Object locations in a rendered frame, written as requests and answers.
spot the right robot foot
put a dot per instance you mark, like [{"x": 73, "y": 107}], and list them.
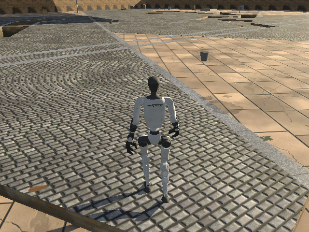
[{"x": 165, "y": 199}]

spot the robot left upper arm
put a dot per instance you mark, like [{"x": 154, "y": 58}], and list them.
[{"x": 136, "y": 112}]

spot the robot right upper arm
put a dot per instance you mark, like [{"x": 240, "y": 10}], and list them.
[{"x": 171, "y": 109}]

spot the robot left forearm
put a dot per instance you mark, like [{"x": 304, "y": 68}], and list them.
[{"x": 131, "y": 132}]

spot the robot right forearm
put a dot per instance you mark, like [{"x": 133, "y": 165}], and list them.
[{"x": 176, "y": 125}]

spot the left robot hand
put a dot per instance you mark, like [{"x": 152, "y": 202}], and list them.
[{"x": 129, "y": 149}]

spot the right robot hand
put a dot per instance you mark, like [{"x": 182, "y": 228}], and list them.
[{"x": 176, "y": 134}]

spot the robot torso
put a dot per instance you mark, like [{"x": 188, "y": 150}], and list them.
[{"x": 154, "y": 116}]

